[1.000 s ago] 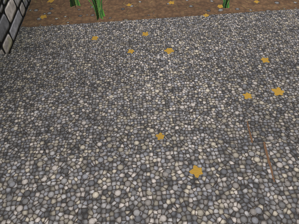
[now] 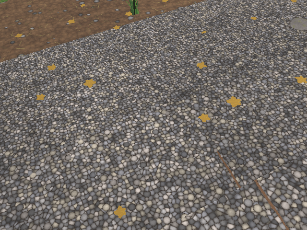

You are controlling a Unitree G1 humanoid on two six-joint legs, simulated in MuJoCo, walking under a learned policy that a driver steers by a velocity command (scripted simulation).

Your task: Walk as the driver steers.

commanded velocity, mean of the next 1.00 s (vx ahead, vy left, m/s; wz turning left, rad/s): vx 0.03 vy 0.00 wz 0.43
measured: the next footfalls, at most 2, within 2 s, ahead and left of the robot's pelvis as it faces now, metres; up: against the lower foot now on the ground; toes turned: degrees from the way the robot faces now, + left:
left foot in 0.32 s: +0.02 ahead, +0.13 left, +0.00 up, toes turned +12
right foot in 0.92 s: +0.08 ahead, -0.04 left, +0.00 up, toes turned +31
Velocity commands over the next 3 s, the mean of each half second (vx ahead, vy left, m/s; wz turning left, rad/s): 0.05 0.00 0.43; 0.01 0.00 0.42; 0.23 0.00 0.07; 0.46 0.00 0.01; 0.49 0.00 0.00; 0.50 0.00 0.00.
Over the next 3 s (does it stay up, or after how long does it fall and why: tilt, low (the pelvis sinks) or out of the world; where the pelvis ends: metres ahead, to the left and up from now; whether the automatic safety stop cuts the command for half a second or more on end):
stays up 0.80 0.45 -0.17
